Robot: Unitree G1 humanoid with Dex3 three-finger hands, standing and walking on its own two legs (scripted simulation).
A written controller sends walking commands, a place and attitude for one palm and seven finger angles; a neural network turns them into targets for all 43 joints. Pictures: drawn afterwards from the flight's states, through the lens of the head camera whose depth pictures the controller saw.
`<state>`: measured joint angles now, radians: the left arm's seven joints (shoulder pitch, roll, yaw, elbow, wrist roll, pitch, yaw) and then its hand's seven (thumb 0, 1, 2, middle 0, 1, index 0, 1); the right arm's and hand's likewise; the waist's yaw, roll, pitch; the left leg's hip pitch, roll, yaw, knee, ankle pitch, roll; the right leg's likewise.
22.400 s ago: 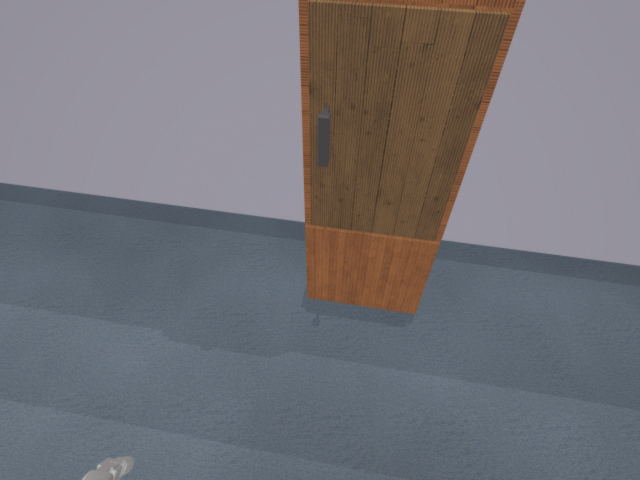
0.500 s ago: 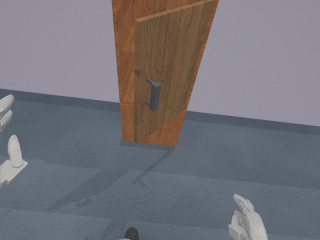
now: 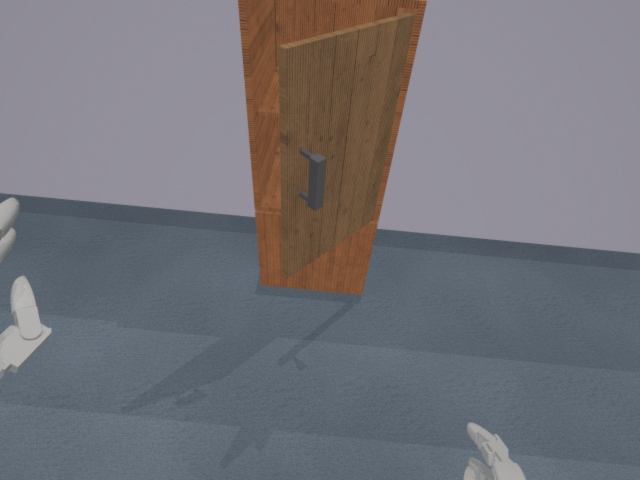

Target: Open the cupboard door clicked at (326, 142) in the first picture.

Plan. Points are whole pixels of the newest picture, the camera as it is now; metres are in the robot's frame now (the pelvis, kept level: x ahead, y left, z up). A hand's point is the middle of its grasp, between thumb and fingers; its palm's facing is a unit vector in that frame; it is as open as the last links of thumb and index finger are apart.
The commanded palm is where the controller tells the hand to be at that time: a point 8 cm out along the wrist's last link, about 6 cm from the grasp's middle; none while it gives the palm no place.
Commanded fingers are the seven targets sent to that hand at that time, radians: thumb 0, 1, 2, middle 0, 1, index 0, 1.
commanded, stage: stop stepping back and stand still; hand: left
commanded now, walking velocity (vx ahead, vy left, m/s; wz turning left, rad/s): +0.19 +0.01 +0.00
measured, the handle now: (310, 179) +0.71 +0.04 -0.02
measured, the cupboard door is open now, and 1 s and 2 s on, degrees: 49 49 49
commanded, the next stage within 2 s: let the arm hang, fingers relaxed in 0.20 s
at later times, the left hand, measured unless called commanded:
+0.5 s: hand out of the picture +0.15 +0.21 -0.11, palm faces +0.06 -0.95 -0.31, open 7.4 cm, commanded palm none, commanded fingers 0.00 0.90 0.90 -0.20 -0.30 -0.20 -0.30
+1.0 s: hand out of the picture -0.01 +0.22 -0.16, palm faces +0.10 -0.96 -0.25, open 7.4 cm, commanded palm none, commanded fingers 0.00 0.90 0.90 -0.20 -0.30 -0.20 -0.30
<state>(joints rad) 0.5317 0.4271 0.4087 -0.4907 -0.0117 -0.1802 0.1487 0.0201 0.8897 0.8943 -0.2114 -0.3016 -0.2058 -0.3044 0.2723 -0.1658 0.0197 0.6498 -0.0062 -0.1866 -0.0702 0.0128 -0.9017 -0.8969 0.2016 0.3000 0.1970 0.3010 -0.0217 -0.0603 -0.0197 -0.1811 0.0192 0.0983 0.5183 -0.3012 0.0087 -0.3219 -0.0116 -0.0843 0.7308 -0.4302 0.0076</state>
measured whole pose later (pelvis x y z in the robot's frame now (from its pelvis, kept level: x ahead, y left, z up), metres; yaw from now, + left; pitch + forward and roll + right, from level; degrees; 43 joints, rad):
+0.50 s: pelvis +0.00 +0.01 -0.02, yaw +3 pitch +0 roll +2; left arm 0.26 0.20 0.05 0.50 0.04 0.05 0.00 0.01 0.91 0.89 -0.20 -0.30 -0.19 -0.30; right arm 0.21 -0.25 -0.01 0.78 -0.04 -0.01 0.00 0.01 -0.91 -0.90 0.20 0.30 0.19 0.30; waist -0.04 0.03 0.04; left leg -0.37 -0.01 0.04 0.69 -0.31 -0.01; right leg -0.40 -0.02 -0.04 0.75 -0.32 -0.04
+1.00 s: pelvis +0.00 +0.03 +0.01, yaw +4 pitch -2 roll +0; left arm 0.27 0.20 0.02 1.11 0.01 0.01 0.01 0.00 0.91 0.89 -0.20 -0.30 -0.20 -0.30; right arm 0.26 -0.18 0.00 1.10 -0.02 0.01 -0.02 0.00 -0.91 -0.90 0.20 0.30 0.19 0.30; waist 0.01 0.02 0.03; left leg -0.16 -0.01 0.03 0.39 -0.21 0.02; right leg -0.19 0.01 -0.05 0.39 -0.17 -0.03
